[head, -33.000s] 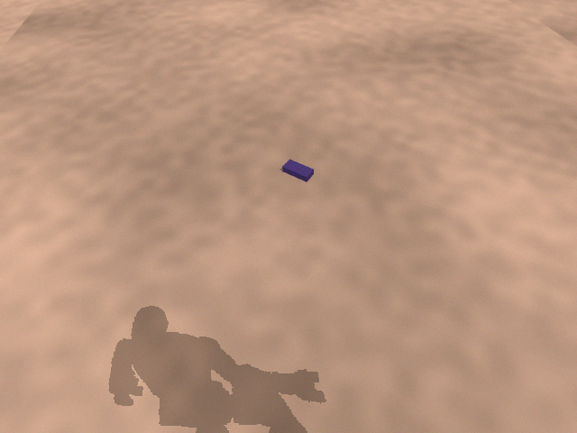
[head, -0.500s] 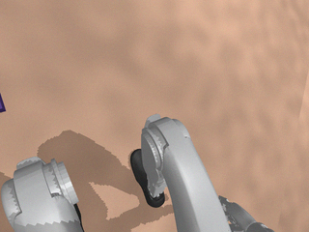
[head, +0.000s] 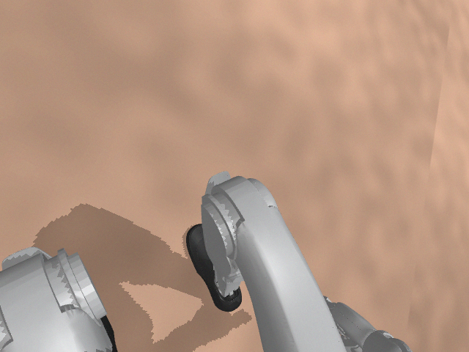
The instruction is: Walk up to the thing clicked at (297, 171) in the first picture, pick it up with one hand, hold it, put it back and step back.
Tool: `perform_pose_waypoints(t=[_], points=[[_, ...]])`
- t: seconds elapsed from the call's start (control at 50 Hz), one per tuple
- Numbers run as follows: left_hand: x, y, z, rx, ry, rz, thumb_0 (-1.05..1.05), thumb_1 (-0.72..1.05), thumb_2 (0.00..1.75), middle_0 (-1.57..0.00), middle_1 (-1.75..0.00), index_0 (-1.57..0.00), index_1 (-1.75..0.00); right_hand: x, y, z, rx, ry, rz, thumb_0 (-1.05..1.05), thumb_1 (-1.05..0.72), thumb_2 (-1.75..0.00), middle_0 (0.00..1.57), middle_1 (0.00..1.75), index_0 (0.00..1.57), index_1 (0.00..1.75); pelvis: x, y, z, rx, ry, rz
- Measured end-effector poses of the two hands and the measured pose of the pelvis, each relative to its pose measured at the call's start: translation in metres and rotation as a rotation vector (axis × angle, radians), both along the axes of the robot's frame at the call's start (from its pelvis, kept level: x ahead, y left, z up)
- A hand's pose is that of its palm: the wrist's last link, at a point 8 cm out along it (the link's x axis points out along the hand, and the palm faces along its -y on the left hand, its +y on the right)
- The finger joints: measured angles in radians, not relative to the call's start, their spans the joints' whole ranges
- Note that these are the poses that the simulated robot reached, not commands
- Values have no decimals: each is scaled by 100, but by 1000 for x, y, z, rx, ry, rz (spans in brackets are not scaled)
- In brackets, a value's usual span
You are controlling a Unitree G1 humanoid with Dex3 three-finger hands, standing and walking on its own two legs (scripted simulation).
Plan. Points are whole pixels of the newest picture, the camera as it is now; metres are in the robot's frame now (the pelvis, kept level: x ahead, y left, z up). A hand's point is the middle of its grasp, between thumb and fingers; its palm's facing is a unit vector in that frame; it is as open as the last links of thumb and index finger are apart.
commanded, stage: open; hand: left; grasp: from above
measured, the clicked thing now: out of the picture +0.46 +0.31 -0.28
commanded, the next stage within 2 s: withdraw in 1.12 s
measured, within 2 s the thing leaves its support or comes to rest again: neither
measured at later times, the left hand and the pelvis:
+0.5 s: hand out of the picture +0.45 +0.30 -0.25, palm faces -0.47 -0.10 -0.88, open 10.6 cm; pelvis +0.00 +0.00 +0.00, yaw +0 degrees
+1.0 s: hand out of the picture +0.45 +0.30 -0.26, palm faces -0.47 -0.11 -0.88, open 12.7 cm; pelvis +0.00 +0.00 +0.01, yaw -1 degrees
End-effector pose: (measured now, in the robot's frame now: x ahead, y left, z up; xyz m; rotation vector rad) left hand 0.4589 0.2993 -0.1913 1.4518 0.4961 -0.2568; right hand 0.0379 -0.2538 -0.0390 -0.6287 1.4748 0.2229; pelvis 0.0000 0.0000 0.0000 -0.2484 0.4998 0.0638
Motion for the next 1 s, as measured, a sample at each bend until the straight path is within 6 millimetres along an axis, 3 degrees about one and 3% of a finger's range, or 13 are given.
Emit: perform_pose_waypoints(t=[0.34,1.0], points=[[-2,0,-1,0,12,-11,0,12,39,-71,-45,-70,-41,0,1,3,9,-8,27,0,-91,-90,20,30,21,30,-3,-2,2,0,-17,-5],[1,6,-6,5,14,-4,0,-26,80,-28,-80,-29,-80,0,6,12,4,10,34,0,-90,-90,20,30,21,30,-3,0,8,-18,-10,-4]])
